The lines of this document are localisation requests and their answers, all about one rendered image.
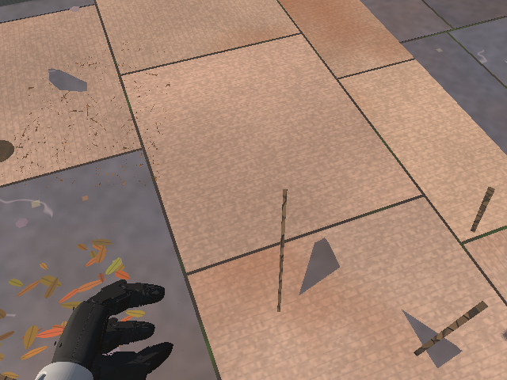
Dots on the left robot forearm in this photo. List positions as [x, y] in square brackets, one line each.
[64, 371]

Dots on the left robot hand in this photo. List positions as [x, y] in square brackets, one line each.
[89, 333]

